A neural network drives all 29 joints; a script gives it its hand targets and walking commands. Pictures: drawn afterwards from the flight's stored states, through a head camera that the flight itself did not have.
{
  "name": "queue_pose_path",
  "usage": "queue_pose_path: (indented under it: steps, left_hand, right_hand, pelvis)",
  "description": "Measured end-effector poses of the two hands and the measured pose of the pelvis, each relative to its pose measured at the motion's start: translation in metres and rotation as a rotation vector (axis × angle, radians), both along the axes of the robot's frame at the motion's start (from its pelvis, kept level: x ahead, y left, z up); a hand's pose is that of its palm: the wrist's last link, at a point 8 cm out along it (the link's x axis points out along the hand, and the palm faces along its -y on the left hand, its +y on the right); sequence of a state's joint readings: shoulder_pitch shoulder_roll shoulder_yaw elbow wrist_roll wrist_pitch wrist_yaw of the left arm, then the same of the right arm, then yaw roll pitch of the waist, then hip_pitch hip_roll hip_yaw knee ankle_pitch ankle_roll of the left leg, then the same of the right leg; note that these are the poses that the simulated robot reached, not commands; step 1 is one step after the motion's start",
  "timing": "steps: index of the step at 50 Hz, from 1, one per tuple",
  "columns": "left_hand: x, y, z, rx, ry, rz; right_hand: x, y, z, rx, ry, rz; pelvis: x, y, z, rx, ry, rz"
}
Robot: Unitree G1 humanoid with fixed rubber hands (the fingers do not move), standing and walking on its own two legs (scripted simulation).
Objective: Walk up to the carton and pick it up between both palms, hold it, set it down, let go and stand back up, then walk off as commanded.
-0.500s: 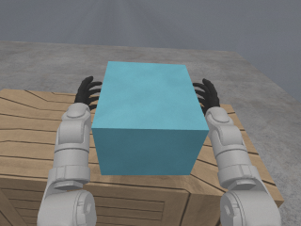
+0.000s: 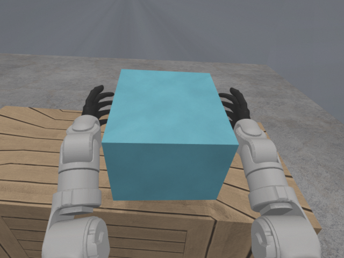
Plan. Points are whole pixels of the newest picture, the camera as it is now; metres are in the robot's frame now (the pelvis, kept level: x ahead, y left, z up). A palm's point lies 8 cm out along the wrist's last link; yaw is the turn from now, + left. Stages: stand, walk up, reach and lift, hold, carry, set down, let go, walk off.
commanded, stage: hold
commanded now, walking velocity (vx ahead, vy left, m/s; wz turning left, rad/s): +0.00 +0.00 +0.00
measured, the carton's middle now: (166, 130) +0.39 +0.03 +0.18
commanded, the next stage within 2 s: none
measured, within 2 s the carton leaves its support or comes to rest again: neither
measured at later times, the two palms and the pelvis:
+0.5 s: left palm (90, 117) +0.35 +0.19 +0.24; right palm (239, 118) +0.36 -0.14 +0.24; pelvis +0.00 +0.00 +0.00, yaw +0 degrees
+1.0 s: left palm (90, 117) +0.35 +0.19 +0.24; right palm (238, 118) +0.37 -0.14 +0.24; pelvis +0.00 +0.00 +0.00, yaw +0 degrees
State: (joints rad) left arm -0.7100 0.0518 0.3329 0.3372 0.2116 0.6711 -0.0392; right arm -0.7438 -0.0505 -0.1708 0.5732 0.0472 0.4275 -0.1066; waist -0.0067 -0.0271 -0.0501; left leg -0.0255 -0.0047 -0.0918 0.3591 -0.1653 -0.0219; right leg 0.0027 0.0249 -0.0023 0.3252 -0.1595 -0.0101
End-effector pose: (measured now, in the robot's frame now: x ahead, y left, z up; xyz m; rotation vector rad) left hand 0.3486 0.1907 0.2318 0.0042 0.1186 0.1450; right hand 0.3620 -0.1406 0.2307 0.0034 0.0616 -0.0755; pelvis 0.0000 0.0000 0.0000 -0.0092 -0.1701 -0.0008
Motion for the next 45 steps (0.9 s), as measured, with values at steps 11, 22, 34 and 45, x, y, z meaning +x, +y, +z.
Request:
queue_pose_path:
  steps: [11,22,34,45]
  left_hand:
    - [0.0023,0.0011,0.0015,-0.001,-0.001,0.005]
    - [-0.0005,0.0022,0.0057,-0.005,-0.002,0.010]
    - [-0.0011,0.0023,0.0064,-0.005,-0.004,0.009]
    - [0.0018,0.0023,0.0049,-0.004,-0.001,0.008]
  right_hand:
    - [0.0039,0.0012,0.0026,0.001,-0.002,0.004]
    - [0.0029,0.0023,0.0046,0.006,-0.003,0.010]
    - [0.0030,0.0026,0.0081,0.005,-0.005,0.011]
    - [0.0060,0.0025,0.0068,0.005,-0.002,0.010]
  pelvis:
    - [0.0016,0.0000,0.0002,0.000,0.012,0.000]
    - [0.0014,0.0000,0.0002,0.000,0.011,0.000]
    - [0.0012,0.0000,0.0002,0.000,0.011,0.000]
    - [0.0024,0.0000,0.0004,0.000,0.019,0.000]
